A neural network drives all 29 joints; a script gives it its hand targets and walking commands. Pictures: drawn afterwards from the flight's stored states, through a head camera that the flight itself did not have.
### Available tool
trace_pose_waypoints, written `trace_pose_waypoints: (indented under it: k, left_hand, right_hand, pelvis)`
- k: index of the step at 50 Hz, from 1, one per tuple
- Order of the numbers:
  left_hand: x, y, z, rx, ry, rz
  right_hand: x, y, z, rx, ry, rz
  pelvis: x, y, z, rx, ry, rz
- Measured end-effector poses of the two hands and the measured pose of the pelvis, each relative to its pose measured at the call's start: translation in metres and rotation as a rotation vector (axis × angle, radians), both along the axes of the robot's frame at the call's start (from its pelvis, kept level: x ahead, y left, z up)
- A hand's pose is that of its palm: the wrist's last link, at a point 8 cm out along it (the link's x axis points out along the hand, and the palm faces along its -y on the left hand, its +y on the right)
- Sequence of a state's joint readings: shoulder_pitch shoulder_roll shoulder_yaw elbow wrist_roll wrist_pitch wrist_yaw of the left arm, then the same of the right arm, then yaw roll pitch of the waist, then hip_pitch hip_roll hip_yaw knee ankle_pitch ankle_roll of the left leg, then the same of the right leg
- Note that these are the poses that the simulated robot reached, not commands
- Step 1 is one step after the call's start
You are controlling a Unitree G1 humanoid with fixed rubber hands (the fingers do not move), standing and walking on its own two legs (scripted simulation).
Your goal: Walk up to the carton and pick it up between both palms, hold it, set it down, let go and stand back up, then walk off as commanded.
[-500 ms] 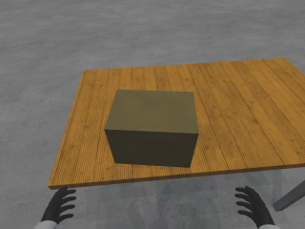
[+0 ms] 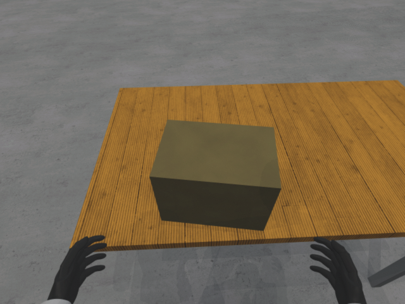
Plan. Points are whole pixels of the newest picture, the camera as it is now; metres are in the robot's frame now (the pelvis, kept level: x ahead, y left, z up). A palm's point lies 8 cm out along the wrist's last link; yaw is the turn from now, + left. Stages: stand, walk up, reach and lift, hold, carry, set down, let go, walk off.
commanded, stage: reach and lift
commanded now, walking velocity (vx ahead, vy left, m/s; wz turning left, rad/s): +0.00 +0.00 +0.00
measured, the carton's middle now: (215, 175) +0.40 +0.00 +0.00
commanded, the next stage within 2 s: none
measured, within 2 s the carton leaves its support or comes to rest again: neither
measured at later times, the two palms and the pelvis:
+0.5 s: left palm (66, 268) +0.17 +0.24 +0.06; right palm (338, 260) +0.20 -0.20 +0.05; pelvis -0.01 +0.00 +0.00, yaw +2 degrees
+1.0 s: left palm (79, 200) +0.27 +0.24 +0.10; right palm (340, 212) +0.27 -0.21 +0.08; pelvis +0.01 +0.00 +0.00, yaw +2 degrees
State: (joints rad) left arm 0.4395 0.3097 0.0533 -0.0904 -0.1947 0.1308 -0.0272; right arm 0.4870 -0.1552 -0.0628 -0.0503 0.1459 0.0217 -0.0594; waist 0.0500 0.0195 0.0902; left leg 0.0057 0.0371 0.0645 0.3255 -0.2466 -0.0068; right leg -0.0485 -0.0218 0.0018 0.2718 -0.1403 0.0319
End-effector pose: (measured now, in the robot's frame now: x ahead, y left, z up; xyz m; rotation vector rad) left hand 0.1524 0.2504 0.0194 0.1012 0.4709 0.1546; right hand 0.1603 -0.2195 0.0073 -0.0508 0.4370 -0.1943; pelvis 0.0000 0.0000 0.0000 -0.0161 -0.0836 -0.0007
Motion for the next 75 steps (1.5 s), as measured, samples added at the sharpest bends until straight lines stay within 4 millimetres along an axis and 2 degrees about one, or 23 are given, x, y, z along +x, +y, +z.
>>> trace_pose_waypoints:
  k: [15, 22, 38, 50, 62, 75]
  left_hand:
    - [-0.001, -0.004, 0.026, -0.05, -0.177, -0.032]
    - [0.009, -0.006, 0.034, -0.068, -0.186, -0.041]
    - [0.08, -0.008, 0.071, -0.045, -0.209, -0.08]
    - [0.118, -0.008, 0.081, -0.057, -0.212, -0.075]
    - [0.158, -0.005, 0.102, -0.062, -0.222, -0.086]
    - [0.203, -0.012, 0.131, -0.078, -0.222, -0.076]
  right_hand:
    - [0.012, 0.022, 0.035, 0.038, -0.13, 0.016]
    - [0.027, 0.022, 0.039, 0.048, -0.123, 0.024]
    - [0.077, 0.011, 0.06, 0.084, -0.17, 0.021]
    - [0.106, 0.006, 0.077, 0.066, -0.2, 0.047]
    - [0.139, 0.003, 0.094, 0.07, -0.223, 0.039]
    - [0.172, -0.01, 0.116, 0.071, -0.223, 0.031]
  pelvis:
    - [-0.008, 0.005, -0.001, -0.002, -0.016, 0.017]
    - [-0.013, 0.005, -0.001, 0.001, -0.016, 0.031]
    - [-0.003, 0.0, -0.001, 0.005, 0.003, 0.032]
    - [0.006, -0.004, 0.0, 0.003, 0.022, 0.031]
    - [-0.001, -0.002, 0.0, 0.003, 0.04, 0.036]
    - [-0.013, -0.002, 0.0, 0.006, 0.066, 0.04]
